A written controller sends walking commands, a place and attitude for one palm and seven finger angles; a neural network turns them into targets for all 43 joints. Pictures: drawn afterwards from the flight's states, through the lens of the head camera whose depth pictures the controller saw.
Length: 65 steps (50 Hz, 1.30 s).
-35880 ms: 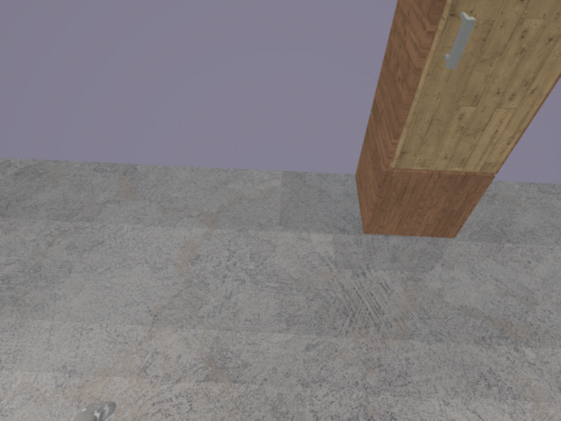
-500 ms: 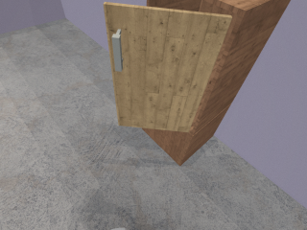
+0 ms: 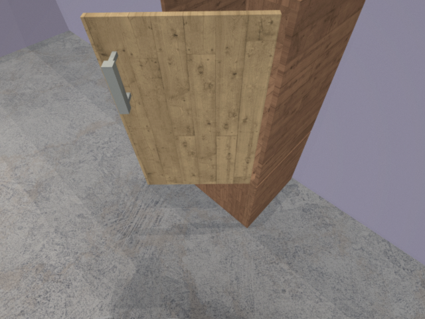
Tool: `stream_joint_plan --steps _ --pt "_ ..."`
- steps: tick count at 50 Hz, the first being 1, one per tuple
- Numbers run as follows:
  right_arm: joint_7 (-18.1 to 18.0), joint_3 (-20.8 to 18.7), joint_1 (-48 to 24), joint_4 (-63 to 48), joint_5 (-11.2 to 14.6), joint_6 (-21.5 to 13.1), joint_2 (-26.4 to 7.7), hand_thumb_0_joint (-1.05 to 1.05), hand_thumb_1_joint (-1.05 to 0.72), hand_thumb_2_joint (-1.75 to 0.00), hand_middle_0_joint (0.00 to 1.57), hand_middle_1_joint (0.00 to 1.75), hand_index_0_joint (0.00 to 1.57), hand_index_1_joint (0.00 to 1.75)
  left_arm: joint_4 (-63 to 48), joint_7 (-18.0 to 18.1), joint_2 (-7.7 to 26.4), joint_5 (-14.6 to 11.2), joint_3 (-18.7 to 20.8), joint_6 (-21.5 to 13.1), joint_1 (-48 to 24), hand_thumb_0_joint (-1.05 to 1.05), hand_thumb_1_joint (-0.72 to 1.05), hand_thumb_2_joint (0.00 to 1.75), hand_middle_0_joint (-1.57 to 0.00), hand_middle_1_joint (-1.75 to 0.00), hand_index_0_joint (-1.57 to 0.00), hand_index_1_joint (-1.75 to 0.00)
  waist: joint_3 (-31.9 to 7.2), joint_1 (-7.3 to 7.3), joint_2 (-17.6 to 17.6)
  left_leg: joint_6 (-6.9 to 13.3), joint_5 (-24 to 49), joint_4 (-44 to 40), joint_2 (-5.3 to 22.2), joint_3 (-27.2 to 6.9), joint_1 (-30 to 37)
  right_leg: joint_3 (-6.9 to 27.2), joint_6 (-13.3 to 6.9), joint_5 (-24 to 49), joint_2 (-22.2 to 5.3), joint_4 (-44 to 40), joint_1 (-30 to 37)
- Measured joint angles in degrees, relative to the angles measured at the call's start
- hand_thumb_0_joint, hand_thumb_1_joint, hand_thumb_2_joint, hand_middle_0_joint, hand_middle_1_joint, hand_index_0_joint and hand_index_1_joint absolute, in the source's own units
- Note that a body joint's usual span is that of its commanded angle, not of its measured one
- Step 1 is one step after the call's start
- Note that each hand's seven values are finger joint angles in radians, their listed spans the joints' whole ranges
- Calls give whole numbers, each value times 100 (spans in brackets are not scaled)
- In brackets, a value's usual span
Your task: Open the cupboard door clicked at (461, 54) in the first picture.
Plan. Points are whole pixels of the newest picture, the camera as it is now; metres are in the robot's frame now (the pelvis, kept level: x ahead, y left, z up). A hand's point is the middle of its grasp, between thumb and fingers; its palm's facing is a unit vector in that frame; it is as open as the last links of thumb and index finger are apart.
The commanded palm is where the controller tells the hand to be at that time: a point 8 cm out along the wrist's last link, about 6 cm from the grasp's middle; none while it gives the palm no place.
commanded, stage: come to a stop and stand still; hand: left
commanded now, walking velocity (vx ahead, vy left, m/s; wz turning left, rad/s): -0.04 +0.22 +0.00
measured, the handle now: (119, 83) +0.56 +0.23 +0.13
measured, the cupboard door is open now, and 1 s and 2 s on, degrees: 43 43 43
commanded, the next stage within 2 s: look again from close up in 0.50 s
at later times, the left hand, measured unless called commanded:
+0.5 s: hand out of the picture +0.00 +0.21 -0.17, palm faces +0.06 -0.98 -0.19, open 7.4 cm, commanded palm none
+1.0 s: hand out of the picture +0.03 +0.20 -0.16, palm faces +0.02 -0.97 -0.26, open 7.4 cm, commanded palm none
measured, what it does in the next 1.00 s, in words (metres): steps on the spot: left foot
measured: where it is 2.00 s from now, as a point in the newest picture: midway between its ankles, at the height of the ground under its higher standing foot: outside the picture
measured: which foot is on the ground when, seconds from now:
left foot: up 0.00-0.24, down 0.26-1.00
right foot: down 0.00-1.00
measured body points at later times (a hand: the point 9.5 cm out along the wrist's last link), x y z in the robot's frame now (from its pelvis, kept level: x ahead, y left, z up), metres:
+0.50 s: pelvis +0.00 +0.03 +0.01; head +0.02 +0.04 +0.46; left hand +0.00 +0.26 -0.15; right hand +0.06 -0.21 -0.14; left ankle -0.03 +0.12 -0.73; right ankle -0.01 -0.13 -0.73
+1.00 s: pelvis -0.02 +0.01 +0.01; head -0.03 +0.00 +0.46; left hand +0.02 +0.25 -0.14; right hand +0.02 -0.22 -0.15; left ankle -0.03 +0.12 -0.73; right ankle -0.01 -0.13 -0.73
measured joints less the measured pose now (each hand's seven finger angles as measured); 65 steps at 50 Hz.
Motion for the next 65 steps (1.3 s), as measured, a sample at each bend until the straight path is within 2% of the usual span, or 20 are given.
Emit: stream_joint_plan --steps 2,5,8,11,12,13,14,16,21,30,36,41,50,61,65 --pt "17 -40 -34 -18 6 92 -102 0 -91 -90 20 30 21 30 37 7 -114 -2 -62 -9 -7 0 90 90 -20 -29 -20 -30 27 -40 126 -40 -335 816 -148 -245 -217 -30 -4 73 16 -42 19" --pt "44 -18 -87 -20 14 110 -125 0 -91 -90 19 30 20 30 59 24 -211 -19 -105 -41 8 0 90 90 -20 -29 -20 -30 63 -37 84 -143 -372 1307 -299 -288 -275 -12 -11 245 -31 -245 95" --pt "86 24 -107 -45 30 71 -61 0 -91 -90 19 30 20 30 63 13 -229 -8 -107 -59 27 0 90 90 -20 -30 -21 -30 73 32 -94 -204 -320 790 -366 -210 -37 10 0 346 -115 -410 150" --pt "103 77 -123 -91 26 -22 1 0 -91 -90 19 30 20 30 106 -7 -198 -17 -99 -68 68 0 90 90 -20 -30 -21 -30 68 100 -251 -202 289 -496 -395 -125 430 20 68 335 -191 -339 103" --pt "107 95 -105 -118 21 -75 -2 0 -91 -90 19 30 20 30 123 -16 -194 -32 -97 -57 100 0 90 90 -20 -30 -21 -30 45 111 -235 -161 699 -980 -358 -136 616 -2 103 284 -171 -230 51" --pt "98 104 -92 -123 6 -130 2 0 -91 -90 19 30 20 30 152 -27 -186 -53 -94 -33 118 0 90 90 -20 -30 -21 -30 21 112 -217 -18 954 -1183 -335 -172 682 -35 139 213 -158 -96 -9" --pt "79 118 -100 -102 -12 -153 47 0 -91 -90 19 30 20 30 205 -29 -154 -71 -86 6 116 0 90 90 -20 -30 -21 -30 28 135 -285 118 922 -1132 -381 -160 682 -23 164 162 -203 -20 -13" --pt "74 181 -90 -67 -48 -144 133 0 -91 -90 19 30 20 30 285 -19 -99 -66 -70 81 184 0 90 90 -20 -30 -21 -30 -28 215 -383 258 750 -1093 -425 -112 722 37 139 132 -226 -71 43" --pt "22 257 -137 -9 -39 -188 254 0 -92 -90 20 30 21 30 520 -41 -40 -44 -103 96 393 0 90 90 -20 -30 -20 -30 -115 301 -388 278 782 -1361 -434 -55 912 92 206 348 -219 -431 244" --pt "3 303 -117 122 10 -323 209 0 -92 -90 20 30 21 30 861 -29 -92 -57 -208 -17 656 0 90 90 -20 -29 -20 -30 -184 238 -307 289 882 -1719 -429 9 1161 140 253 497 -198 -838 489" --pt "21 328 40 -166 0 -432 76 0 -91 -90 20 30 21 30 707 129 -172 -27 -331 -202 616 0 90 90 -20 -30 -20 -30 -38 120 -135 298 664 -1190 -431 -45 886 98 203 282 -223 -328 246" --pt "1 337 156 -178 -2 -355 77 0 -91 -90 20 30 21 30 558 129 -121 -46 -313 -176 569 0 90 90 -20 -30 -20 -30 -115 113 -44 281 600 -1045 -427 -59 967 92 223 157 -230 -121 303" --pt "78 360 159 -118 -14 -319 70 0 -91 -90 20 30 20 30 393 51 -32 -55 -335 -138 461 0 90 90 -20 -30 -20 -30 -248 65 -77 172 868 -1291 -347 -54 1062 96 102 355 -138 -232 324" --pt "109 389 355 141 -28 -299 83 0 -91 -90 19 30 20 30 456 0 -108 -60 -352 -121 615 0 90 90 -20 -30 -20 -30 -240 74 -189 72 1147 -1522 -250 -113 976 28 -6 620 -33 -481 259" --pt "134 381 549 239 -63 -243 125 0 -91 -90 19 30 20 30 511 -27 -157 -31 -305 -83 821 0 90 90 -20 -30 -20 -30 -290 107 -231 94 920 -1307 -226 -143 884 10 -59 475 -7 -349 209"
